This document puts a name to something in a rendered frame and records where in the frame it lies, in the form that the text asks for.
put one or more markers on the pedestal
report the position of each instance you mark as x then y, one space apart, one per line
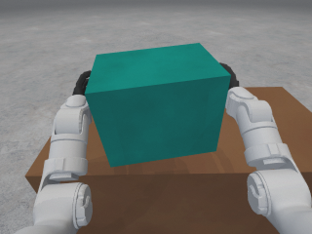
204 193

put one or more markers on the robot right upper arm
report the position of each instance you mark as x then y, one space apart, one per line
281 195

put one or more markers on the robot right hand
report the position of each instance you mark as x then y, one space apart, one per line
233 80

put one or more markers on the carton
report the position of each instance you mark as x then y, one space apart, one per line
158 103

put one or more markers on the robot left upper arm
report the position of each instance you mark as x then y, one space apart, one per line
61 208

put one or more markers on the left robot forearm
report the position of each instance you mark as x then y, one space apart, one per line
68 149

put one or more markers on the robot left hand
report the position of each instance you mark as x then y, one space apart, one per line
81 84

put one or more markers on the right robot forearm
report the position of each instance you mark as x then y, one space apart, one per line
264 147

